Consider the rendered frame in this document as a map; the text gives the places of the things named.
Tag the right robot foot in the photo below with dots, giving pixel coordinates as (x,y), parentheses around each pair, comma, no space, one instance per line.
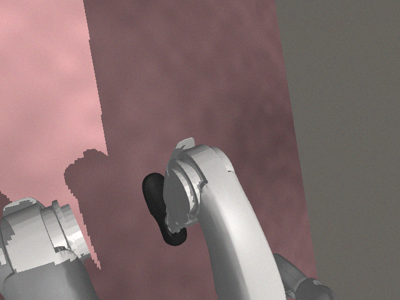
(152,187)

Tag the right robot hand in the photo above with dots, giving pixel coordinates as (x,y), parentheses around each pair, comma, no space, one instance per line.
(291,276)

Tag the right robot arm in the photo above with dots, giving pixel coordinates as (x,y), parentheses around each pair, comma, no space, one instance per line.
(312,289)

